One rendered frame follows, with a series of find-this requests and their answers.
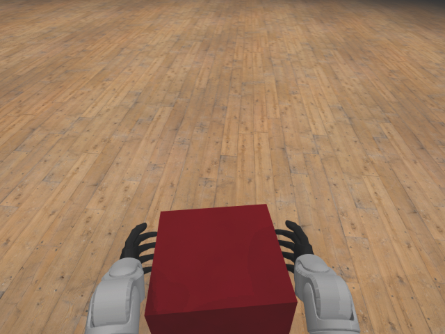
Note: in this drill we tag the carton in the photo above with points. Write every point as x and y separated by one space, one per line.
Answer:
219 271

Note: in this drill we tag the left robot hand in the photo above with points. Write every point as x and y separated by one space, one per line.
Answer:
132 248

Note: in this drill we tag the robot left forearm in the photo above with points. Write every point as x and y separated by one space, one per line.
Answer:
114 307

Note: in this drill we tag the robot right forearm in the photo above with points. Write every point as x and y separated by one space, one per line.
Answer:
328 303

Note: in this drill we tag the right robot hand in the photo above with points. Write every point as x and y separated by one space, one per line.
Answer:
300 246

